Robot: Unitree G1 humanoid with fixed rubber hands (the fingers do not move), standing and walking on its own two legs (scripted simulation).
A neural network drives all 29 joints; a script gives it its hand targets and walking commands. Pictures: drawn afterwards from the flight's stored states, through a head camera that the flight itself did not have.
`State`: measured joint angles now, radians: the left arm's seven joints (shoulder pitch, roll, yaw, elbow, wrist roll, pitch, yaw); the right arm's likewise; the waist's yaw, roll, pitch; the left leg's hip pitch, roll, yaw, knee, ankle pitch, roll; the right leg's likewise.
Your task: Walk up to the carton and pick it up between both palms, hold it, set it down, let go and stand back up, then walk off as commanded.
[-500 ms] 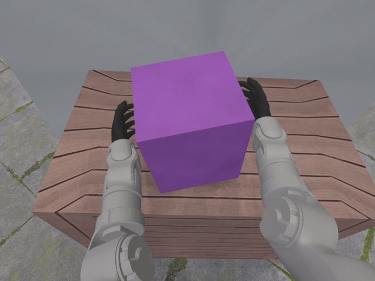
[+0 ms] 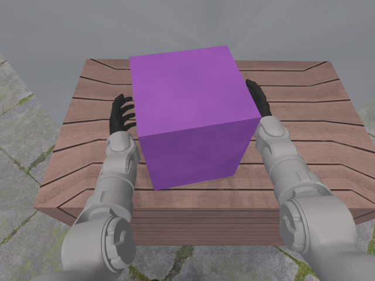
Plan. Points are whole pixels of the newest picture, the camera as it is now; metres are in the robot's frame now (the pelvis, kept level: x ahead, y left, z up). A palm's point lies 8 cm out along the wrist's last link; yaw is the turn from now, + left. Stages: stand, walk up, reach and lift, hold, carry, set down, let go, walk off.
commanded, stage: set down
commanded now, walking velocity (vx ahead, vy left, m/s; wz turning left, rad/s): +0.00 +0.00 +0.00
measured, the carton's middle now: (187, 123) +0.46 +0.03 +0.02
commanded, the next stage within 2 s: none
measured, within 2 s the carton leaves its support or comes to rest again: neither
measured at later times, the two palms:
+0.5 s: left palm (118, 145) +0.40 +0.18 +0.02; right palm (286, 112) +0.47 -0.18 +0.08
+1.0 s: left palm (99, 172) +0.32 +0.19 +0.04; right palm (308, 151) +0.38 -0.21 +0.06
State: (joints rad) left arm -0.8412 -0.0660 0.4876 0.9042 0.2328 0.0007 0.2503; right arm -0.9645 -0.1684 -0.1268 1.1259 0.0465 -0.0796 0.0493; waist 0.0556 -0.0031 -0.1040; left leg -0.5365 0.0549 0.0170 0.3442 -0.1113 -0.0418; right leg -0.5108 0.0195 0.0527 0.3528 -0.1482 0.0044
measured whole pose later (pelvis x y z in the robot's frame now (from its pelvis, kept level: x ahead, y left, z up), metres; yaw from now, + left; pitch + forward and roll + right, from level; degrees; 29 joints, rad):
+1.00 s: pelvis -0.04 +0.00 +0.00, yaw -1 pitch +13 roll -1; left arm -0.54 0.00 0.21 0.82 -0.01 -0.08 0.23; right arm -0.76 -0.43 0.17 1.21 0.41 -0.17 0.15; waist 0.10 0.01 -0.18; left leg -0.52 0.07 0.02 0.37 -0.08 -0.04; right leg -0.49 0.04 0.05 0.35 -0.10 0.00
